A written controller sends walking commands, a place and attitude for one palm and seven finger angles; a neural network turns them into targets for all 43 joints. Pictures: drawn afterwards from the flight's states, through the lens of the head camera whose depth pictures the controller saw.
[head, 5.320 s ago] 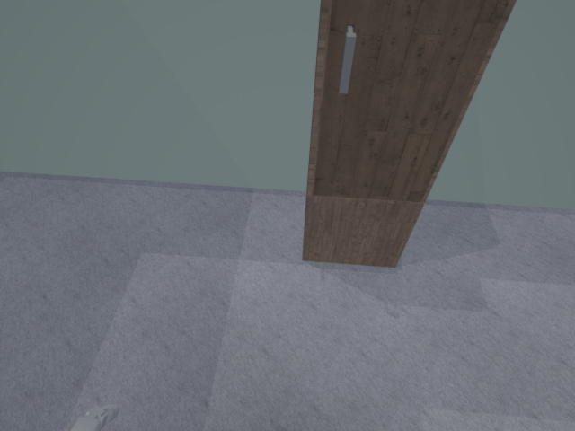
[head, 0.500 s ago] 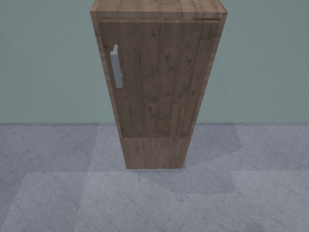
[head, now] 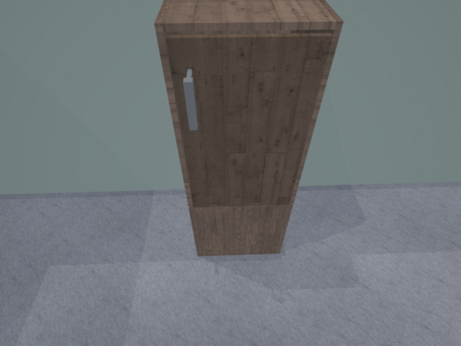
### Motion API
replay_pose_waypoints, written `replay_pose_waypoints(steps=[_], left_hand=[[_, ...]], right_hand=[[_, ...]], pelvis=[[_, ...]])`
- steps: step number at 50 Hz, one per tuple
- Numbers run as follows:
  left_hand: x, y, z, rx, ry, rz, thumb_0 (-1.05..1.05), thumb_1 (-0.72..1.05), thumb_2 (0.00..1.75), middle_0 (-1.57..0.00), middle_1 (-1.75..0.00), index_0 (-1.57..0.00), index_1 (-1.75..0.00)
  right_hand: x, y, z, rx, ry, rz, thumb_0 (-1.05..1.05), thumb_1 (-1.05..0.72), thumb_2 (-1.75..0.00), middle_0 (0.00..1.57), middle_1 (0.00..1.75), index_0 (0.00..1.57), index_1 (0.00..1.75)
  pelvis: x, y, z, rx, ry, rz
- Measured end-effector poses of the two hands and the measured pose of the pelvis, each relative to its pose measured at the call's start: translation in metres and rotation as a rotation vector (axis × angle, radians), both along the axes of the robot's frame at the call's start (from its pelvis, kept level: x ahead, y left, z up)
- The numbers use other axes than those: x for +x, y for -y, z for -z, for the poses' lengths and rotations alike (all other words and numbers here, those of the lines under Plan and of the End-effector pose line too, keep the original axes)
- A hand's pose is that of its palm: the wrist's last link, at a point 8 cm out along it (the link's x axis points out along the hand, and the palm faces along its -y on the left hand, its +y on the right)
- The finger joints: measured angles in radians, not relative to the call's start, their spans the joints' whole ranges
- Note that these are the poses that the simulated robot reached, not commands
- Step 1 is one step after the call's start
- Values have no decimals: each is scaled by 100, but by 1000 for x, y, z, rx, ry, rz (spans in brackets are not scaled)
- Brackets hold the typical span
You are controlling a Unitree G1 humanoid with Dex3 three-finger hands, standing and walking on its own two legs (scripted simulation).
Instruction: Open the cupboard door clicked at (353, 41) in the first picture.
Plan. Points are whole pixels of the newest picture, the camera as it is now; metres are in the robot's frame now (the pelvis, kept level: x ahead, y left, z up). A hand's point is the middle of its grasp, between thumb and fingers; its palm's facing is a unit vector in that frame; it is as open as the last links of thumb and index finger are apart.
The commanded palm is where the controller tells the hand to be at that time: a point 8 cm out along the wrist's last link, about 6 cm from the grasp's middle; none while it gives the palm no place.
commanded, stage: shuffle to correct the standing spot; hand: left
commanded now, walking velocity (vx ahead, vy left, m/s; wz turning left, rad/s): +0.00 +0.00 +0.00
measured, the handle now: (191, 100) +0.60 +0.13 +0.12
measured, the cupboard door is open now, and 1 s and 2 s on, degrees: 0 0 0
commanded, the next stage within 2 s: come to a stop and stand still in 0.72 s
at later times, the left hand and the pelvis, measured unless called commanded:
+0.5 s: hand out of the picture +0.01 +0.11 -0.19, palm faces +0.15 -0.98 -0.12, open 7.4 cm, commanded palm none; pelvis +0.07 -0.04 -0.01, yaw +6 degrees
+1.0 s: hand (206, 330) +0.20 +0.07 -0.17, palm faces +0.11 -0.96 -0.25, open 7.4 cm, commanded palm none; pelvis +0.14 -0.13 -0.01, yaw +7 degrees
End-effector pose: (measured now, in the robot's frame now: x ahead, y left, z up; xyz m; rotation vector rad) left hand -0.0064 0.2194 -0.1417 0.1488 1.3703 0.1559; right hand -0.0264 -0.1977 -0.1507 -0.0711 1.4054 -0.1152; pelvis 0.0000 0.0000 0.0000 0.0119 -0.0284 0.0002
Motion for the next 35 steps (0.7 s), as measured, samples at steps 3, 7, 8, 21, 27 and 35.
replay_pose_waypoints(steps=[3, 7, 8, 21, 27, 35], left_hand=[[-4, 5, 1, -10, -18, -3, 0, 91, 90, -20, -30, -19, -30], [-8, 15, 4, -27, -45, -10, 0, 91, 90, -20, -30, -19, -30], [-9, 17, 4, -31, -52, -12, 0, 91, 90, -20, -30, -19, -30], [7, 56, 14, -56, -81, -104, 0, 90, 90, -20, -30, -20, -30], [12, 67, 30, -99, -117, -149, 0, 90, 90, -20, -30, -20, -30], [81, 68, 16, -78, -71, -95, 1, 91, 90, -20, -30, -20, -30]], right_hand=[[2, 4, -1, -8, -4, -1, 0, -90, -90, 20, 30, 20, 30], [6, 12, -1, -19, -12, -3, 0, -90, -90, 20, 30, 20, 30], [8, 14, -1, -21, -15, -4, 0, -90, -90, 20, 30, 20, 30], [65, 57, 3, -68, -40, -64, 0, -90, -90, 20, 30, 20, 30], [120, 64, -1, -114, 22, -124, 0, -91, -90, 20, 30, 20, 30], [138, 80, -17, -122, 32, -100, 0, -91, -90, 20, 30, 20, 30]], pelvis=[[1, 1, 0, 0, -3, 1], [6, 5, 1, 2, -7, -4], [8, 7, 1, 3, -8, -6], [52, 40, 11, -21, -47, -75], [73, 41, 17, -30, -43, -99], [102, 61, 1, -38, -44, -94]])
